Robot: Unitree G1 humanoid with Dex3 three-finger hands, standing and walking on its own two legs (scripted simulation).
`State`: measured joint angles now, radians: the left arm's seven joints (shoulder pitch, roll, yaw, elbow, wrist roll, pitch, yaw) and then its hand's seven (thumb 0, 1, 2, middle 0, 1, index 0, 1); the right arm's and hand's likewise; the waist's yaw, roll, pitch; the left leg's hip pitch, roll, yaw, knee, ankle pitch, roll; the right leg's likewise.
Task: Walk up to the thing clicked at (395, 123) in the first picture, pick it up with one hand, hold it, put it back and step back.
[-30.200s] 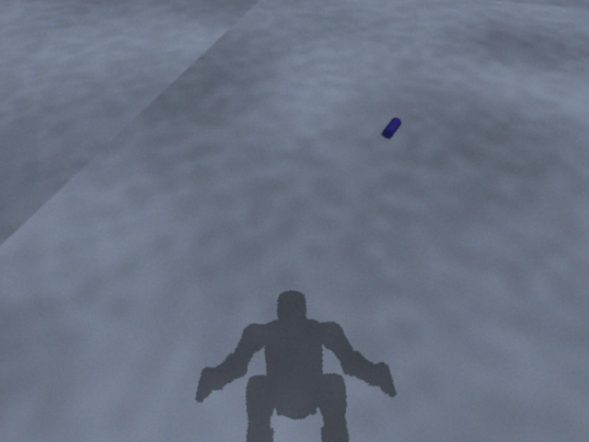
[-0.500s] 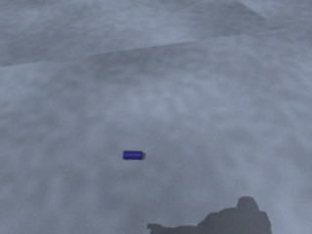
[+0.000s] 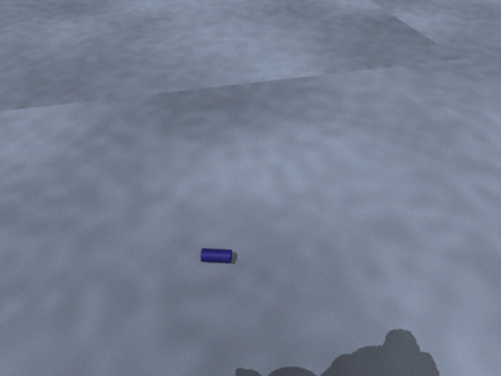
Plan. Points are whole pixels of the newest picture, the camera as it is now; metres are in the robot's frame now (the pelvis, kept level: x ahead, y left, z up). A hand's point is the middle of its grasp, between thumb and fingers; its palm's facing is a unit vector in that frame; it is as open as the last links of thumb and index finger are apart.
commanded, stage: walk up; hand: left
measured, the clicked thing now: (216, 255) +0.73 +0.16 -0.75
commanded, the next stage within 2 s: none
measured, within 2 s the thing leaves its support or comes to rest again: neither
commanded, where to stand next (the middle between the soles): +0.37 +0.04 m, yaw -3 degrees
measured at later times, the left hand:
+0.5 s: hand (103, 344) +0.21 +0.30 -0.15, palm faces -0.12 -0.93 -0.36, open 7.4 cm
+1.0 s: hand (138, 281) +0.35 +0.27 -0.18, palm faces -0.07 -0.94 -0.34, open 7.4 cm
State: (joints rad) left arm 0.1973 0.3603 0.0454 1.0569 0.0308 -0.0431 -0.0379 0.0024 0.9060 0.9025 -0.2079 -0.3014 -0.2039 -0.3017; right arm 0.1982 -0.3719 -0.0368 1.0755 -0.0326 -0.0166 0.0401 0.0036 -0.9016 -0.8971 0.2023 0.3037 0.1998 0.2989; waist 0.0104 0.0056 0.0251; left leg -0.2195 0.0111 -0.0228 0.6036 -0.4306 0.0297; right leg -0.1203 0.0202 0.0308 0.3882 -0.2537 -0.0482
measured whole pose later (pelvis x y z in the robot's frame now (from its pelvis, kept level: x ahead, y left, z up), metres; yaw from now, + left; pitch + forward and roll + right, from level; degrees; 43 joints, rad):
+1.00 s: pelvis +0.28 +0.01 -0.03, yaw -2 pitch -3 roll -1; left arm 0.28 0.41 0.03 0.88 0.00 0.00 -0.01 0.00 0.91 0.90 -0.21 -0.30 -0.20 -0.30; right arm 0.27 -0.37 -0.03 0.85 -0.02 -0.06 0.02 0.00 -0.90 -0.90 0.20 0.30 0.20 0.30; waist 0.01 -0.05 0.09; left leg -0.37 0.04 0.04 0.67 -0.25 0.02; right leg -0.32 -0.01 0.02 0.89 -0.55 -0.03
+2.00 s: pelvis +0.33 -0.01 +0.00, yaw -2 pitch -3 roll +0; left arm 0.09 0.35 0.01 1.17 0.01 -0.01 -0.01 0.00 0.91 0.90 -0.21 -0.30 -0.20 -0.30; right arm 0.10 -0.35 0.01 1.16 0.00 -0.01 0.01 0.00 -0.90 -0.90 0.20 0.30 0.20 0.30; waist 0.00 0.00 0.05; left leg -0.14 0.05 0.02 0.34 -0.15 -0.03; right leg -0.07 -0.03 -0.03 0.31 -0.20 0.02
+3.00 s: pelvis +0.34 -0.01 +0.00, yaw -2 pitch -2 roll +0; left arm 0.11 0.35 0.00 1.14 0.01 -0.01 0.00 0.00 0.91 0.90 -0.21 -0.30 -0.20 -0.30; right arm 0.09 -0.35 0.01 1.15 0.00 -0.01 0.01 0.00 -0.90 -0.90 0.20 0.30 0.20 0.30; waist 0.00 0.00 0.05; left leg -0.13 0.04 0.02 0.32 -0.16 -0.03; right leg -0.06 -0.03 -0.03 0.30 -0.21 0.02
